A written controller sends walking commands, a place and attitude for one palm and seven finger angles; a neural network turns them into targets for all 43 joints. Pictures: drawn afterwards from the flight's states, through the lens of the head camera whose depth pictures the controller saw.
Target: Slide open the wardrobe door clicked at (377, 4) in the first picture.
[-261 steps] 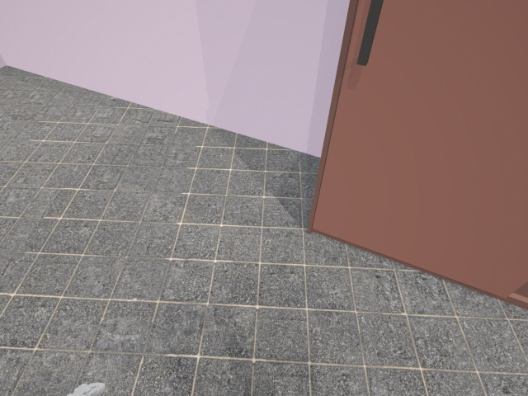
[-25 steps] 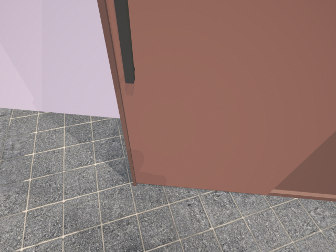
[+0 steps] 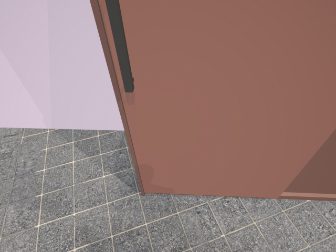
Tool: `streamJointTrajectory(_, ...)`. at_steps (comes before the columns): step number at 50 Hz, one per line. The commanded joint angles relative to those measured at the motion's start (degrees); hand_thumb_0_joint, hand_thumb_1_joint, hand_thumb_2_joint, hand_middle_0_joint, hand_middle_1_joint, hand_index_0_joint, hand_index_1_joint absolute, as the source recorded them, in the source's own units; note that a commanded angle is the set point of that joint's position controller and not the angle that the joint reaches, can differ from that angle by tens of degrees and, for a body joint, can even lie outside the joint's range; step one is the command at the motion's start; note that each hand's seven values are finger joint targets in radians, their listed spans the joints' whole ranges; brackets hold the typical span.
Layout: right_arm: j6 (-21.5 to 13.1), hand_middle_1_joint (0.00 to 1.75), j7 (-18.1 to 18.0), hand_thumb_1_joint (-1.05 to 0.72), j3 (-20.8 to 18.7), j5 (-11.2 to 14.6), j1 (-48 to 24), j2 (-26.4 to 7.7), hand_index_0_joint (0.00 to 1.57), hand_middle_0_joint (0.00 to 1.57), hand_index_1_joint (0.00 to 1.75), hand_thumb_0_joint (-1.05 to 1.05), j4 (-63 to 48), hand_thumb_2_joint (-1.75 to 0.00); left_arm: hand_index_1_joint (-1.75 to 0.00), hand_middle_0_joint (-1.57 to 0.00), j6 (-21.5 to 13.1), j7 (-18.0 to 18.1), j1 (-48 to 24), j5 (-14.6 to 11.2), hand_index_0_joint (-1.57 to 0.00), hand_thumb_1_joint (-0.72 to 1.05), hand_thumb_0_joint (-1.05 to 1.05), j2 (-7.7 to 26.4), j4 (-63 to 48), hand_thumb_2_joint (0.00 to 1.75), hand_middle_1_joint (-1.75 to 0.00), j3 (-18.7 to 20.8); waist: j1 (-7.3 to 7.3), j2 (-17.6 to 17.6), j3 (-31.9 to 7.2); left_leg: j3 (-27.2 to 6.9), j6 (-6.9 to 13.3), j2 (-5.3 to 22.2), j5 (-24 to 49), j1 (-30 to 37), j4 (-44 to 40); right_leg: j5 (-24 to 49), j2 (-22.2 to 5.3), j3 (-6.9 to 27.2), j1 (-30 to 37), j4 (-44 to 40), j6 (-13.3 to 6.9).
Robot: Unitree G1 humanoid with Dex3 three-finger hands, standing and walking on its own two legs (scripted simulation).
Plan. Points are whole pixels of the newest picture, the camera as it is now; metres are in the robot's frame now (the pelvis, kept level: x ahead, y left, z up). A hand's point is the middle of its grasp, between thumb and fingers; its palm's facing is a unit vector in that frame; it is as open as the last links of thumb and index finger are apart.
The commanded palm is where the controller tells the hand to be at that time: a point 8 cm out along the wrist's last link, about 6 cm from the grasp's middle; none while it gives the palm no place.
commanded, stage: come to a stop and stand still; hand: left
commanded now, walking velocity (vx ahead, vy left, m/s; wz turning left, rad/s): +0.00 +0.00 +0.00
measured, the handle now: (121, 34) +0.58 +0.15 +0.26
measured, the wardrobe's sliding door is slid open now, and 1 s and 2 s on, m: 0.00 0.00 0.00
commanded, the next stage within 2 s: look again from close up in 0.14 s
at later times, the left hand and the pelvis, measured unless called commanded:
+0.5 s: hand out of the picture +0.01 +0.16 -0.16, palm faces +0.03 -0.98 -0.21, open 7.4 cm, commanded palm none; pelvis +0.00 -0.01 +0.00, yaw +0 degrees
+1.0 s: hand out of the picture +0.01 +0.15 -0.17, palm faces +0.05 -0.98 -0.19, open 7.4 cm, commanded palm none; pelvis +0.01 -0.02 +0.01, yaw +0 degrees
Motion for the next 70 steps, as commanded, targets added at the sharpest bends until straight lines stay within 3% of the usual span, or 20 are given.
streamJointTrajectory(1, -1.35, 0.3, -0.15, -0.9, -0.19, 0.14, 3.46, -4.39, 0.2, 0.2, 0.3, 0.0, -1.94, -0.9, -0.3, -0.2, -1.09, 0.37, 1.39, 0.0, -0.2, 0.9, 0.0, 6.46, -2.92, 0.9, -0.3, 0.85, -0.19, -2.9, 5.76, -6.14, 1.5, 4.55, 2.85, -5.99, -9.74, -1.15, -3.24, 6.06, 1.17, -6.55, -2.26)
streamJointTrajectory(3, -1.23, 0.3, -0.15, -0.9, -0.14, 0.17, 3.38, -4.5, 0.2, 0.2, 0.3, 0.0, -1.42, -0.9, -0.3, -0.2, -0.96, 0.38, 1.17, -0.03, -0.2, 0.9, 0.0, 6.75, -3.03, 0.9, -0.3, 0.9, -0.06, -3.3, 7.08, -5.85, 1.41, 4.38, 2.13, -6.29, -10.2, -1.74, -3.43, 6.15, 0.94, -7.15, -2.25)
streamJointTrajectory(8, -1.33, 0.3, -0.22, -0.9, 0.04, 0.08, 3.2, -4.91, 0.2, 0.2, 0.3, 0.0, -0.41, -0.9, -0.3, -0.2, -0.85, 0.39, 0.47, -0.12, -0.2, 0.9, 0.0, 7.41, -3.25, 0.9, -0.3, 1.19, 0.21, -1.91, 6.34, -5.58, 1.3, 4.49, 3.35, -5.41, -10.95, 0.05, -3.59, 5.91, 2.49, -7.07, -2.2)
streamJointTrajectory(19, -1.11, 0.3, -0.25, -0.9, 0.05, 0.03, 2.63, -4.64, 0.2, 0.2, 0.3, 0.0, 1.42, -0.9, -0.3, -0.2, -0.86, 0.32, -0.55, -0.08, -0.2, 0.9, 0.0, 8.41, -3.62, 0.9, -0.3, 1.59, 0.38, -3.5, 5.24, -4.8, 1.0, 4.42, 4.86, -3.89, -10.36, 1.07, -4.19, 6.09, 3.82, -8.24, -2.42)
streamJointTrajectory(29, -1.0, 0.3, -0.4, -0.9, -0.01, 0.14, 2.09, -4.75, 0.2, 0.2, 0.3, 0.0, 2.46, -0.9, -0.3, -0.2, -0.94, 0.31, -0.59, -0.03, -0.2, 0.9, 0.0, 8.58, -3.02, 0.9, -0.3, 1.64, 0.15, -2.24, 4.32, -4.12, 0.59, 4.87, 6.54, -2.09, -10.02, 3.56, -4.24, 6.25, 4.14, -8.73, -2.55)
streamJointTrajectory(38, -0.76, 0.3, -0.48, -0.9, -0.09, 0.08, 1.77, -4.61, 0.2, 0.2, 0.3, 0.0, 2.5, -0.9, -0.3, -0.2, -0.79, 0.25, -0.19, -0.05, -0.2, 0.9, 0.0, 8.46, -2.94, 0.9, -0.3, 1.7, 0.17, -2.58, 5.62, -3.96, 0.41, 4.54, 4.65, -2.38, -10.06, -0.19, -4.22, 6.91, 2.9, -10.35, -2.59)
streamJointTrajectory(52, -1.01, 0.3, -0.59, -0.9, -0.22, 0.03, 1.55, -4.76, 0.2, 0.2, 0.3, 0.0, 2.61, -0.9, -0.3, -0.2, -0.72, 0.26, -0.2, 0.02, -0.2, 0.9, 0.0, 8.57, -3.43, 0.9, -0.3, 2.04, 0.51, -2.52, 4.59, -4.11, 0.48, 4.96, 6.14, -2.35, -10.37, 2.06, -4.0, 6.43, 4.29, -9.5, -2.59)
streamJointTrajectory(54, -0.64, 0.3, -0.48, -0.9, 0.01, -0.16, 2.79, -3.43, 0.2, 0.2, 0.3, 0.0, 3.11, -0.9, -0.3, -0.2, -0.51, 0.28, 0.98, 0.24, -0.2, 0.9, 0.0, 7.57, -3.19, 0.9, -0.3, 1.95, 0.6, -3.55, 3.72, -3.3, 0.52, 4.38, 0.97, -2.45, -9.31, -4.37, -3.93, 6.73, 4.7, -9.38, -2.86)
streamJointTrajectory(56, -0.13, 0.3, -0.17, -0.9, -0.12, -0.43, 2.89, -3.19, 0.2, 0.2, 0.3, 0.0, 2.83, -0.9, -0.3, -0.2, -0.15, 0.08, 1.75, 0.46, -0.2, 0.9, 0.0, 8.32, -3.43, 0.9, -0.3, 2.48, 1.09, -5.12, 6.54, -2.04, 0.62, 2.69, -5.8, -5.78, -6.88, -15.12, -4.77, 9.06, 2.79, -11.14, -3.71)
streamJointTrajectory(58, 0.2, 0.3, 0.09, -0.9, -0.25, -0.61, 3.33, -2.68, 0.2, 0.2, 0.3, 0.0, 2.17, -0.9, -0.3, -0.2, 0.06, -0.05, 3.06, 0.52, -0.2, 0.9, 0.0, 9.37, -3.84, 0.9, -0.3, 3.23, 1.32, -8.59, 7.82, -0.15, 0.53, 1.03, -7.53, -8.03, -2.36, -23.01, -6.95, 12.75, 1.24, -14.43, -5.23)
streamJointTrajectory(60, 0.15, 0.3, 0.19, -0.9, -0.37, -0.61, 3.85, -2.05, 0.2, 0.2, 0.3, 0.0, 1.84, -0.9, -0.3, -0.2, 0.1, 0.04, 3.88, 0.58, -0.2, 0.9, 0.0, 10.01, -4.32, 0.9, -0.3, 3.94, 1.27, -9.5, 8.02, 0.94, 0.72, 0.79, -7.14, -8.55, 1.88, -25.88, -9.4, 15.32, 0.33, -16.62, -6.99)
streamJointTrajectory(61, 0.03, 0.3, 0.23, -0.9, -0.37, -0.62, 4.46, -1.85, 0.2, 0.2, 0.3, 0.0, 1.73, -0.9, -0.3, -0.2, 0.06, 0.05, 3.79, 0.58, -0.2, 0.9, 0.0, 10.06, -4.82, 0.9, -0.3, 4.27, 0.9, -9.31, 8.48, 1.01, 0.84, 1.22, -6.49, -7.49, 2.57, -26.35, -9.89, 15.75, -1.71, -16.84, -7.54)
streamJointTrajectory(63, -0.6, 0.3, 0.32, -0.9, -0.28, -0.61, 6.98, -1.31, 0.2, 0.2, 0.3, 0.0, 2.31, -0.9, -0.3, -0.2, -0.04, -0.16, 1.97, 0.58, -0.2, 0.9, 0.0, 9.35, -5.53, 0.9, -0.3, 4.45, -0.37, -5.7, 8.4, 0.17, 1.16, 1.55, -4.88, -3.19, -2.53, -22.33, -7.71, 11.63, -4.66, -12.18, -7.02)
streamJointTrajectory(64, -0.92, 0.3, 0.26, -0.9, -0.41, -0.58, 8.74, -1.7, 0.2, 0.2, 0.3, 0.0, 2.89, -0.9, -0.3, -0.2, -0.06, -0.36, 1.17, 0.66, -0.2, 0.9, 0.0, 8.29, -5.93, 0.9, -0.3, 4.34, -1.05, -0.76, 8.49, -1.93, 1.69, 2.55, -4.22, -1.69, -5.89, -18.83, -4.59, 7.82, -5.02, -7.21, -5.93)
streamJointTrajectory(65, -1.42, 0.3, 0.03, -0.9, -0.62, -0.6, 10.57, -3.28, 0.2, 0.2, 0.3, 0.0, 3.47, -0.9, -0.3, -0.2, -0.13, -0.64, 0.3, 0.63, -0.2, 0.9, 0.0, 6.84, -6.48, 0.9, -0.3, 4.1, -1.4, 5.87, 8.64, -6.81, 3.11, 6.14, -2.49, -0.44, -9.42, -14.78, -1.23, 3.23, -6.6, -0.11, -4.48)
streamJointTrajectory(66, -1.71, 0.3, -0.33, -0.9, -1.12, -0.54, 12.2, -5.29, 0.2, 0.2, 0.3, 0.0, 3.99, -0.9, -0.3, -0.2, -0.33, -0.86, -0.88, 0.76, -0.2, 0.9, 0.0, 4.88, -7.26, 0.9, -0.3, 3.67, -2.01, 12.36, 8.76, -13.15, 5.9, 11.5, -0.52, 1.54, -13.55, -11.95, 1.83, -2.05, -9.72, 8.63, -3.13)
streamJointTrajectory(67, -1.8, 0.3, -0.82, -0.9, -1.28, -0.64, 13.09, -6.09, 0.2, 0.2, 0.3, 0.0, 3.96, -0.9, -0.3, -0.2, -0.68, -0.92, -2.92, 1.05, -0.2, 0.9, 0.0, 3.96, -8.27, 0.9, -0.3, 3.18, -2.39, 13.23, 10.07, -17.77, 8.93, 14.78, 7.11, 4.44, -14.44, -14.14, 2.85, -3.02, -14.68, 13.57, -2.85)
streamJointTrajectory(68, -2.03, 0.3, -1.02, -0.9, -1.16, -0.8, 13.52, -5.5, 0.2, 0.2, 0.3, 0.0, 4.03, -0.9, -0.3, -0.2, -1.03, -0.98, -4.18, 1.04, -0.2, 0.9, 0.0, 3.59, -8.68, 0.9, -0.3, 3.08, -2.65, 10.82, 10.03, -18.88, 11.23, 16.09, 16.58, 7.38, -13.13, -17.09, 2.13, -1.84, -17.85, 16.98, -3.12)
streamJointTrajectory(69, -2.24, 0.3, -1.1, -0.9, -1.05, -0.85, 13.35, -5.03, 0.2, 0.2, 0.3, 0.0, 3.82, -0.9, -0.3, -0.2, -1.42, -1.25, -5.22, 0.82, -0.2, 0.9, 0.0, 3.49, -9.01, 0.9, -0.3, 3.06, -2.42, 7.66, 9.5, -17.92, 12.28, 16.42, 25.47, 9.27, -10.97, -18.31, 1.38, -1.35, -18.23, 16.61, -3.33)
streamJointTrajectory(70, -2.42, 0.3, -1.15, -0.9, -1.08, -0.9, 12.32, -5.46, 0.2, 0.2, 0.3, 0.0, 3.58, -0.9, -0.3, -0.2, -1.65, -1.47, -5.01, 0.64, -0.2, 0.9, 0.0, 2.85, -8.82, 0.9, -0.3, 3.24, -1.77, 6.09, 8.57, -15.39, 11.83, 16.0, 28.63, 7.59, -9.51, -17.3, 0.97, -1.56, -14.82, 14.51, -3.24)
